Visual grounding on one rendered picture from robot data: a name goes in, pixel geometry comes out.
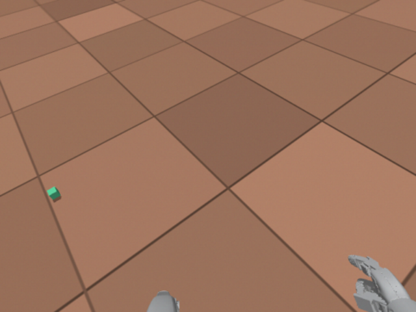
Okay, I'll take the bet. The right robot arm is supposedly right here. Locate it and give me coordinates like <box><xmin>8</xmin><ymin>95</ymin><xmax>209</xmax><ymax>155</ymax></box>
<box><xmin>387</xmin><ymin>298</ymin><xmax>416</xmax><ymax>312</ymax></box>

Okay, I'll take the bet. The cube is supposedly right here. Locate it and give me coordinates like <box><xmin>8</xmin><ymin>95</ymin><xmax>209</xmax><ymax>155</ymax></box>
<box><xmin>47</xmin><ymin>187</ymin><xmax>60</xmax><ymax>200</ymax></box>

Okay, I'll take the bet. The right robot hand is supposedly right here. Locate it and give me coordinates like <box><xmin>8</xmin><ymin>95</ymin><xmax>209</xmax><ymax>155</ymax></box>
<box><xmin>348</xmin><ymin>255</ymin><xmax>411</xmax><ymax>312</ymax></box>

